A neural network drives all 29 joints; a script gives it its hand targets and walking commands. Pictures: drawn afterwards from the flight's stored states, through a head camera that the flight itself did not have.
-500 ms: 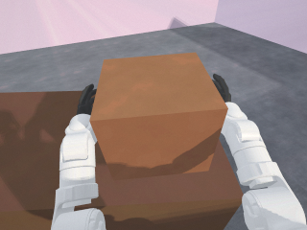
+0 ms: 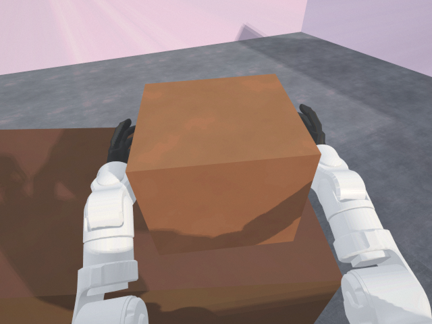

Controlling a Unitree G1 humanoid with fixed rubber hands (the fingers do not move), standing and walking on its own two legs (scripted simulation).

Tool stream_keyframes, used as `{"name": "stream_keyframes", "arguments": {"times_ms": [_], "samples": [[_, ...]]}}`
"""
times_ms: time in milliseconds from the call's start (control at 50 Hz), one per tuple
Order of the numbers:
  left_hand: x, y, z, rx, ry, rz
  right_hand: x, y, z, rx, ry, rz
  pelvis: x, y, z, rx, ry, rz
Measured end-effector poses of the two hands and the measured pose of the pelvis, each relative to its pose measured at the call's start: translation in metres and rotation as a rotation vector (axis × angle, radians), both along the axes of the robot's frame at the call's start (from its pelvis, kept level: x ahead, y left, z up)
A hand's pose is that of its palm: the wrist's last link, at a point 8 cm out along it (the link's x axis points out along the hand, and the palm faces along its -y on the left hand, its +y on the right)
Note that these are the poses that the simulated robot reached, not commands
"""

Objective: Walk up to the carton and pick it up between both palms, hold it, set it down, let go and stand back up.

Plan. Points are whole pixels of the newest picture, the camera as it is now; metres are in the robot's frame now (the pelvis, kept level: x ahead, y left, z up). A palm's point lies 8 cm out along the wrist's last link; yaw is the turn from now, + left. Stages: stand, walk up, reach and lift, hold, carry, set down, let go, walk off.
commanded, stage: hold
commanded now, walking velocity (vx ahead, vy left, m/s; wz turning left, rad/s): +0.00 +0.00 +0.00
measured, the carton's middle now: (218, 162) +0.38 +0.00 +0.16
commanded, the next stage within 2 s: none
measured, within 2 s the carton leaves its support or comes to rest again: neither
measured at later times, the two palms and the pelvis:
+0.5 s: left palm (121, 163) +0.36 +0.17 +0.18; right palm (312, 147) +0.37 -0.17 +0.19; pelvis +0.00 +0.00 +0.00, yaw +0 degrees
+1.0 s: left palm (121, 161) +0.36 +0.17 +0.18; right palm (312, 146) +0.37 -0.17 +0.19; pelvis +0.00 +0.00 +0.00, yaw +0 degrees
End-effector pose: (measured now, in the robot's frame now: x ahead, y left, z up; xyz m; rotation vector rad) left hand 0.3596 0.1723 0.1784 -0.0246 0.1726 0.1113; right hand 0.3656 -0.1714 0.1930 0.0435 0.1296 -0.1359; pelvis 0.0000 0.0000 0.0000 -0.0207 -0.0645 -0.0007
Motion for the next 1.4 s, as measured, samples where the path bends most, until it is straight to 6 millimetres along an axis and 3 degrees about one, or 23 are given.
{"name": "stream_keyframes", "arguments": {"times_ms": [1400], "samples": [[0.0019,0.0022,0.0004,0.006,0.002,0.0,0.0021,0.002,-0.0011,0.0,0.004,0.0,0.0006,0.0012,0.0001,0.0,0.007,0.002]]}}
